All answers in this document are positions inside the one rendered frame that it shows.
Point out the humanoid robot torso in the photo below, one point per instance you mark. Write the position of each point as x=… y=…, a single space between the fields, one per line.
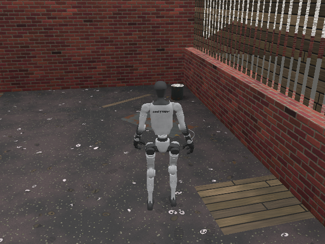
x=162 y=123

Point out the robot right forearm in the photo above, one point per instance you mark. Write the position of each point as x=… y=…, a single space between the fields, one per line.
x=186 y=135

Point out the robot left forearm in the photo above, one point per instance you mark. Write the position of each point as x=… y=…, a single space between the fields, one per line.
x=138 y=134

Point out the right robot thigh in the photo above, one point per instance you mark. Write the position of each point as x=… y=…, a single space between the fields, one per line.
x=174 y=152

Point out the right robot upper arm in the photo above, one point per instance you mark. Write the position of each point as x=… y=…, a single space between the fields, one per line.
x=180 y=116

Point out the robot left hand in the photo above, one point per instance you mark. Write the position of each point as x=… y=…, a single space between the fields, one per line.
x=138 y=142

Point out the left robot upper arm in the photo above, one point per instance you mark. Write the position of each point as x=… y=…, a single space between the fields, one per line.
x=143 y=115

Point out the robot right hand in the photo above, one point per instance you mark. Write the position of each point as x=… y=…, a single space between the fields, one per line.
x=190 y=146

